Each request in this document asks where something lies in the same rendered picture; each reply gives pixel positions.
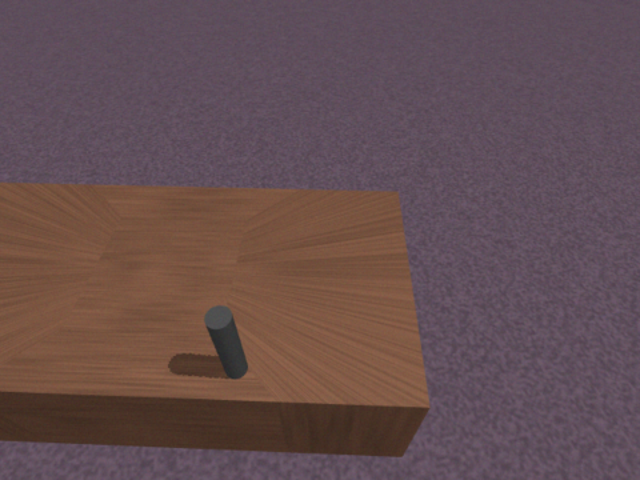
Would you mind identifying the can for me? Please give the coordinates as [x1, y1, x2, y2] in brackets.
[204, 306, 248, 379]

